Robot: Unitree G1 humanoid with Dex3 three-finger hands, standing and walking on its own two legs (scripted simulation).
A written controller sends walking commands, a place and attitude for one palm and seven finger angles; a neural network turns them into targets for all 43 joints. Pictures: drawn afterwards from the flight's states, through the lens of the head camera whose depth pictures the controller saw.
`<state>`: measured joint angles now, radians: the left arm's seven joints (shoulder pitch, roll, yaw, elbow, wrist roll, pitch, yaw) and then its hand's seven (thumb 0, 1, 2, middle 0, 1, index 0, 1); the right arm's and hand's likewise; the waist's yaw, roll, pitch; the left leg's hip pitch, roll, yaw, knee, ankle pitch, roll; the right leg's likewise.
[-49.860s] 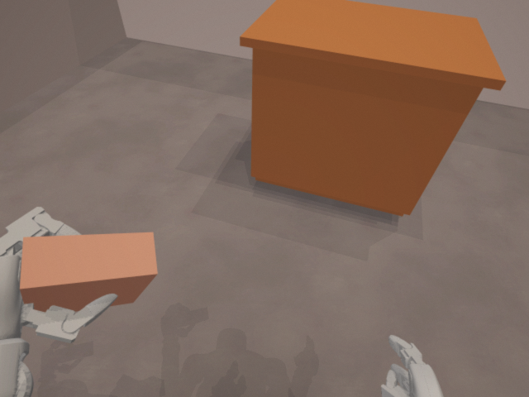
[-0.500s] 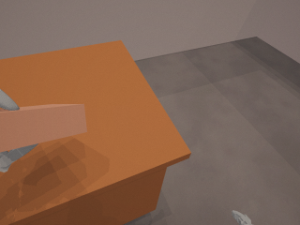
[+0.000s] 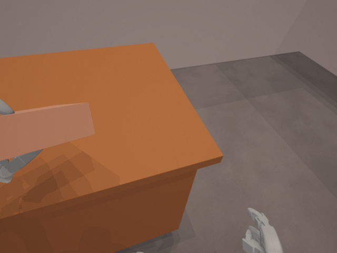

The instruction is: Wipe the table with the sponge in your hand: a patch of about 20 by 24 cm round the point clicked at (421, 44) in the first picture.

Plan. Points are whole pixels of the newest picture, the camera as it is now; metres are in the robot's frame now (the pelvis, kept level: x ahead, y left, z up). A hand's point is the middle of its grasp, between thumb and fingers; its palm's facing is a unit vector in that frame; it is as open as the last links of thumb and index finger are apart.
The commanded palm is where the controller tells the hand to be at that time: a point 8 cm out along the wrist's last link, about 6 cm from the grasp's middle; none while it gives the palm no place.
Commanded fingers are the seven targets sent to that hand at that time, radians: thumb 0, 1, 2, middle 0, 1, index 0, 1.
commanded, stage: step back with the hand held close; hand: left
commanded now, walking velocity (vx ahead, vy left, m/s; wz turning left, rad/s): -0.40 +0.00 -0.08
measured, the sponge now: (48, 123) +0.25 +0.23 +0.23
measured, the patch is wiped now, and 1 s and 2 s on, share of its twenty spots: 1.00 1.00 1.00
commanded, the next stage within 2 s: stop stepping back and stand still in 0.30 s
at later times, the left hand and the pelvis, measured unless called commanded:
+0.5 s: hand out of the picture +0.08 +0.26 +0.26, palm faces +0.47 -0.82 -0.34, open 9.1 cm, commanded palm +0.03 +0.28 +0.27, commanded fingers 0.00 0.10 1.30 -1.20 -1.60 -1.20 -1.60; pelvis -0.15 +0.01 +0.01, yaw -2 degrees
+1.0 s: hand out of the picture -0.03 +0.22 +0.25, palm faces +0.42 -0.86 -0.30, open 9.1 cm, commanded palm -0.08 +0.26 +0.27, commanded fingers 0.00 0.10 1.30 -1.20 -1.60 -1.20 -1.60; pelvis -0.25 -0.01 +0.00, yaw -3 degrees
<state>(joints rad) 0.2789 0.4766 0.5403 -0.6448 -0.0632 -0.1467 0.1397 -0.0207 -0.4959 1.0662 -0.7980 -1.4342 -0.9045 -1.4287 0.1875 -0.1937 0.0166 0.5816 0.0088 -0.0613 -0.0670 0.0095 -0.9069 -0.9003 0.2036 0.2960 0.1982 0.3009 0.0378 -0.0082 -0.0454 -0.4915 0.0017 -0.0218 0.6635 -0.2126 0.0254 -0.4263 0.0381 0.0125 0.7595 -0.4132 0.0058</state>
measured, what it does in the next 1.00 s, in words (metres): walks backwards: right foot, then left foot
